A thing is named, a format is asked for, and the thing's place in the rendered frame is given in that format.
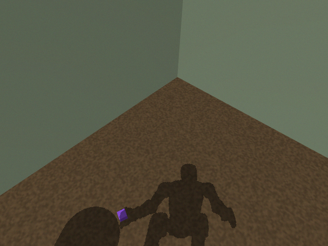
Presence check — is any cube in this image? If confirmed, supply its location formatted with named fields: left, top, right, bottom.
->
left=117, top=209, right=128, bottom=222

